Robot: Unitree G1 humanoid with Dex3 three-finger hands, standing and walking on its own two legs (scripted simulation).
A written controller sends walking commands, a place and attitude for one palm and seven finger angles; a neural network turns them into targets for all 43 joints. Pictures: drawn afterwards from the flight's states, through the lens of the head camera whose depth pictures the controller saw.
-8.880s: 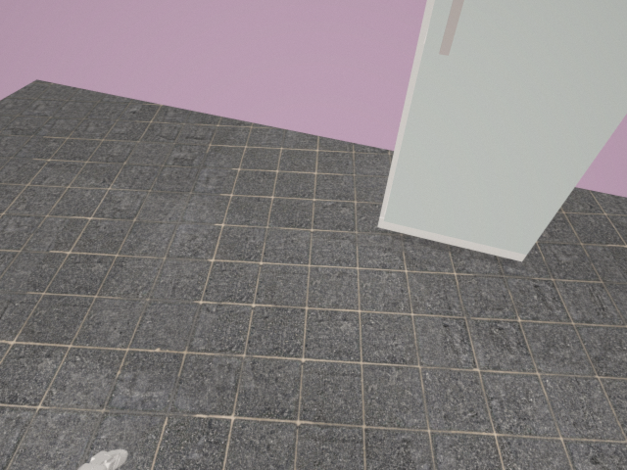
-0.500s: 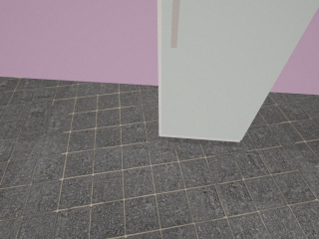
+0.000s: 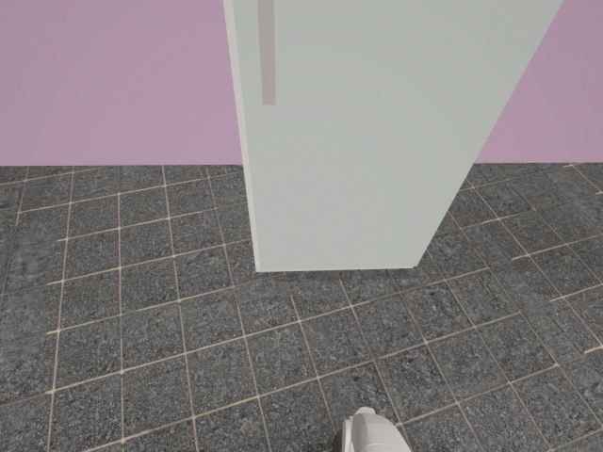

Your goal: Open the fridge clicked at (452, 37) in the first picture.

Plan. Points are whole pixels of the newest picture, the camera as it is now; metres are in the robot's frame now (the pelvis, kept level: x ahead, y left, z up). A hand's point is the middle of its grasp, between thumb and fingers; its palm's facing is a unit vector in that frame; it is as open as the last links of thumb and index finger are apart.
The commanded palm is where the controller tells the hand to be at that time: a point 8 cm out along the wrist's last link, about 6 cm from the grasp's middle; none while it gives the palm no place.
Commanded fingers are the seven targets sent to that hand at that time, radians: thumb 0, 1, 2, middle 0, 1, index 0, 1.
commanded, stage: take the last steps up to it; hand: left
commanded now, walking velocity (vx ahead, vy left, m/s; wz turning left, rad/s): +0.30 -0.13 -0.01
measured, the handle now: out of the picture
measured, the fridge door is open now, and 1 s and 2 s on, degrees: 0 0 0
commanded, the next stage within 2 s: come to a stop and stand still in 0.52 s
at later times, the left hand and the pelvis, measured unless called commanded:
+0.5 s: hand (239, 439) +0.17 +0.09 -0.17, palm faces +0.10 -0.98 -0.16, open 7.4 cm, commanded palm none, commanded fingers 0.00 0.90 0.90 -0.20 -0.30 -0.20 -0.30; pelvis +0.18 -0.07 +0.01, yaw +2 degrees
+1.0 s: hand (252, 358) +0.29 +0.08 -0.17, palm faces +0.08 -0.97 -0.23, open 7.4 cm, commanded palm none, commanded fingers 0.00 0.90 0.90 -0.20 -0.30 -0.20 -0.30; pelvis +0.26 -0.10 +0.00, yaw +3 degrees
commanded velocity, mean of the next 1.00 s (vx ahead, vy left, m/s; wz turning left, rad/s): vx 0.06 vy -0.02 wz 0.04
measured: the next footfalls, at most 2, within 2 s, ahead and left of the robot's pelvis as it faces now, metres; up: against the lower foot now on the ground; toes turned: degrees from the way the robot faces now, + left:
right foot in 0.06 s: +0.18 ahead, -0.14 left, +0.00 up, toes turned -8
left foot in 0.60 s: +0.30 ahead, +0.05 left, +0.00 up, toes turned +10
